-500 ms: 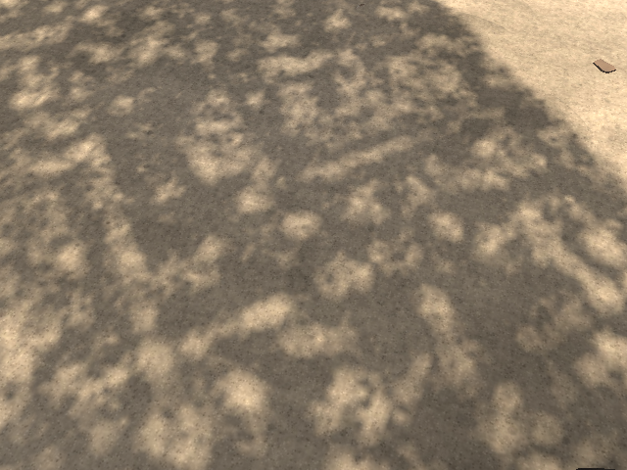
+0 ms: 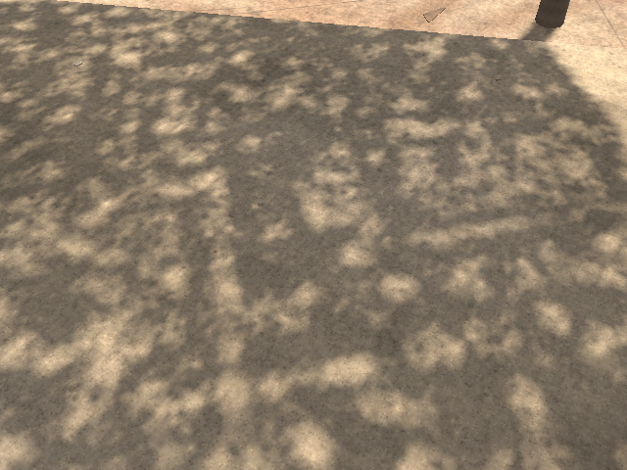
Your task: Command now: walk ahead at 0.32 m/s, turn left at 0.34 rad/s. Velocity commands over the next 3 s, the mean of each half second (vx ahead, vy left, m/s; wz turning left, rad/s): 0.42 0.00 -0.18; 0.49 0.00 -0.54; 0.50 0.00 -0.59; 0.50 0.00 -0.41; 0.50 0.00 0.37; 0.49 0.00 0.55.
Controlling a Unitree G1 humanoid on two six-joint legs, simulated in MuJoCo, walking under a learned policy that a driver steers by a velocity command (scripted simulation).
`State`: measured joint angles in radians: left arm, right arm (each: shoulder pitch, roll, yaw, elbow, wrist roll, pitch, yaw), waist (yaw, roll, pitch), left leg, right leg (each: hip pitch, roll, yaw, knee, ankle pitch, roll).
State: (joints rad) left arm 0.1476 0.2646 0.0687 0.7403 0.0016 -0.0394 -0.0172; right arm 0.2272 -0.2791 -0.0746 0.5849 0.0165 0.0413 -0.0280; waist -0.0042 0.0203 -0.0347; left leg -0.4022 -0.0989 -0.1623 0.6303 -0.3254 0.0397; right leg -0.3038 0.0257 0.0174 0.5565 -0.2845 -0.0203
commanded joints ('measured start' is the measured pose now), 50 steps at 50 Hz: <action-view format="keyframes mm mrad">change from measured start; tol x32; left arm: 1 193 242 64 -7 44 -34 -6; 41 -173 71 5 -174 -26 -5 -64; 50 259 240 68 -78 -28 -12 -25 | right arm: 1 -108 -80 -17 -132 19 -48 -3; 50 -17 -161 -2 35 35 -191 17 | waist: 1 75 -253 80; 19 -55 -148 -34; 21 -69 329 -253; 41 -67 1 174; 50 115 -67 -227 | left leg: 1 -478 -1 -36 322 -248 -2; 18 192 70 142 -220 197 -49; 21 749 526 -500 -322 -88 211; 38 286 335 294 -422 254 78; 45 452 351 361 121 804 17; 46 221 307 368 428 633 -27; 47 -188 171 304 850 -391 -70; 50 -500 151 69 821 -159 -64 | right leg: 1 233 -428 703 -405 -565 -252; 17 117 -212 323 -279 70 -169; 23 -529 -83 136 667 -157 -29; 33 -492 -138 145 406 327 22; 43 -279 -76 -24 -47 301 -65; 46 323 -23 -28 -51 340 -156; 47 645 -180 213 163 822 -201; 48 882 -368 690 -2 507 -462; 50 699 -309 640 -225 157 -360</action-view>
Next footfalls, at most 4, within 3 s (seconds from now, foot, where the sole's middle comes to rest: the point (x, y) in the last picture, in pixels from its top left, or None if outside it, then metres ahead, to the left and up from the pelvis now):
0.38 left None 0.24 0.14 -0.77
0.92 right None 0.48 -0.22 -0.83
1.38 left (439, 349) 0.84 -0.27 -0.83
1.90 right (600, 368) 0.78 -0.65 -0.83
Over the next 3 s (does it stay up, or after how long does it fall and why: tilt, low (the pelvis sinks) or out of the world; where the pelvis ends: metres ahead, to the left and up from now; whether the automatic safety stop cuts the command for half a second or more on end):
stays up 1.21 -0.93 -0.06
